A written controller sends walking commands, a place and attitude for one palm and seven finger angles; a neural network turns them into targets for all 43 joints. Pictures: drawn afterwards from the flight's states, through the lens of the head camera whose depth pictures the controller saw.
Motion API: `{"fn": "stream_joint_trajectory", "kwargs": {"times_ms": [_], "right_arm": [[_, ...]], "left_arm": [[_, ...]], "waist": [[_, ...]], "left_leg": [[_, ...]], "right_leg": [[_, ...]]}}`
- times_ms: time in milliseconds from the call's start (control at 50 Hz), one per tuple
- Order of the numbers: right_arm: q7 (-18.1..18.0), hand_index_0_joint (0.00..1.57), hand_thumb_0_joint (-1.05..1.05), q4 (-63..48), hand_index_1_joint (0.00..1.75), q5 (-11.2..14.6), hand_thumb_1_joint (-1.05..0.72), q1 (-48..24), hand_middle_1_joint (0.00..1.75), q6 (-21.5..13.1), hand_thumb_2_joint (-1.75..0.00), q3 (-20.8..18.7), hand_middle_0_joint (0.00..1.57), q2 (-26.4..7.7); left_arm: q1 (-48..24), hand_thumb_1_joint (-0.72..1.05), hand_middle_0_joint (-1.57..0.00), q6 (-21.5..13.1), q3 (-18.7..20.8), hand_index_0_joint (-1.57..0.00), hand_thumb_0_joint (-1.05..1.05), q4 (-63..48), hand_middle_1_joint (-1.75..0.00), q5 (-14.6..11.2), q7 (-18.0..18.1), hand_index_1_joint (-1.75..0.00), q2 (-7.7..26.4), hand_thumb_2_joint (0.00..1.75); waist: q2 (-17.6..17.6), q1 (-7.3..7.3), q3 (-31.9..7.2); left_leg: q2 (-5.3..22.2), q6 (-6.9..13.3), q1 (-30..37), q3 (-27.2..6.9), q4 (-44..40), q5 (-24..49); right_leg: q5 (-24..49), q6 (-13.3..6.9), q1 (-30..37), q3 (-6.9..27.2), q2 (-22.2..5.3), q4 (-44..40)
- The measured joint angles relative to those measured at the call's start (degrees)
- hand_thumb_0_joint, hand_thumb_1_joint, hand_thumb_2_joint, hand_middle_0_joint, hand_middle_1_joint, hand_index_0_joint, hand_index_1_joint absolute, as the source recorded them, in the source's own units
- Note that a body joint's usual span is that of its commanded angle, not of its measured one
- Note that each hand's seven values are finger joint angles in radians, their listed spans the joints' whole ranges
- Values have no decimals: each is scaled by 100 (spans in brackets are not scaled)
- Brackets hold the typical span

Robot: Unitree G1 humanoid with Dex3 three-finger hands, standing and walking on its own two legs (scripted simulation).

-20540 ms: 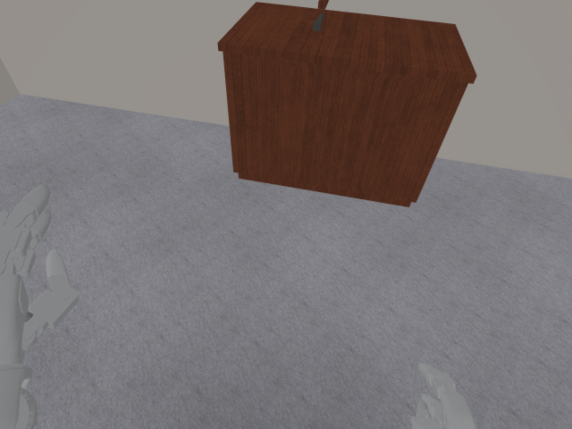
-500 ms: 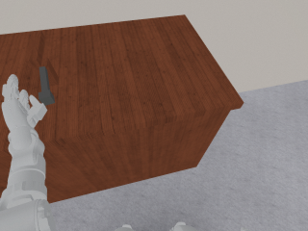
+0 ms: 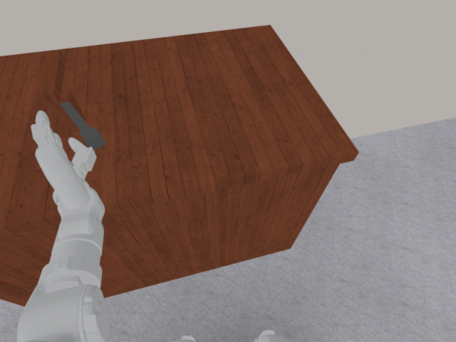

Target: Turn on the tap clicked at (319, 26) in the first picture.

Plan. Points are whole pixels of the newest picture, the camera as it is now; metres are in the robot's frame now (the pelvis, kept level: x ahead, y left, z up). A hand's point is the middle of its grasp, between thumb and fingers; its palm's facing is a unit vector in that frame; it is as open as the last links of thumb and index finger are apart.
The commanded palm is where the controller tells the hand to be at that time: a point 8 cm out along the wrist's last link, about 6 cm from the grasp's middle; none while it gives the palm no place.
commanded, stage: push the lever round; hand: left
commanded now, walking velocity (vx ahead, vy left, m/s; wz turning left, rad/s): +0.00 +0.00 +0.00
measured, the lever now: (92, 139) +0.46 +0.25 +0.08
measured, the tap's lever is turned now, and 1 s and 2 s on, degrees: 26 53 79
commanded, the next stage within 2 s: lift the hand up off the lever in 1.80 s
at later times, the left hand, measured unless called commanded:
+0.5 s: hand (111, 141) +0.46 +0.22 +0.08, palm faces +0.70 -0.71 -0.08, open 7.7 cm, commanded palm +0.40 +0.24 +0.08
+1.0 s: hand (127, 131) +0.48 +0.20 +0.08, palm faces +0.77 -0.63 -0.09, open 7.5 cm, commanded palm +0.43 +0.21 +0.08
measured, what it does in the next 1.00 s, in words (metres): stands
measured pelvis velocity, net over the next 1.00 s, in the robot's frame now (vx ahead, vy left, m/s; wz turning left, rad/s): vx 0.00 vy -0.01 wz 0.00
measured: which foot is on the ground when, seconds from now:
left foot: down 0.00-1.00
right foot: down 0.00-1.00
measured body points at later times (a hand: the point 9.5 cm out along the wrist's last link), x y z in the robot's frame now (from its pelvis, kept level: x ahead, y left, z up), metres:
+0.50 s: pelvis +0.01 -0.01 +0.00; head +0.07 -0.01 +0.45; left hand +0.41 +0.26 +0.08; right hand +0.06 -0.26 -0.13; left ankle +0.00 +0.11 -0.70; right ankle +0.03 -0.09 -0.70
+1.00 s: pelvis +0.00 -0.01 -0.01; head +0.08 -0.01 +0.44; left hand +0.44 +0.23 +0.08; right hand +0.04 -0.26 -0.14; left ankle +0.00 +0.11 -0.70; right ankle +0.03 -0.09 -0.70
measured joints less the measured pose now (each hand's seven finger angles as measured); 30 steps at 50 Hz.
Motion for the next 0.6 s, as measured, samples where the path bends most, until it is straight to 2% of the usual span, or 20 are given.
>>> {"fn": "stream_joint_trajectory", "kwargs": {"times_ms": [240, 600], "right_arm": [[67, 20, 1, 73, 30, -112, -90, 42, 30, 64, -90, -86, 20, 20], [142, 20, 1, 165, 30, -244, -90, 70, 30, 157, -90, -178, 20, 59]], "left_arm": [[-306, 93, -15, 88, -42, -15, 1, 206, -15, 310, 798, -15, -237, 90], [-610, 94, -15, 182, 92, -15, 1, 420, -15, 576, 1594, -15, -422, 91]], "waist": [[5, -85, -64], [-3, -164, -123]], "left_leg": [[12, -13, -37, 24, -11, -16], [44, -57, -94, 15, -12, -28]], "right_leg": [[-22, -12, -63, 25, 13, 21], [-48, -58, -139, 17, 45, 51]]}}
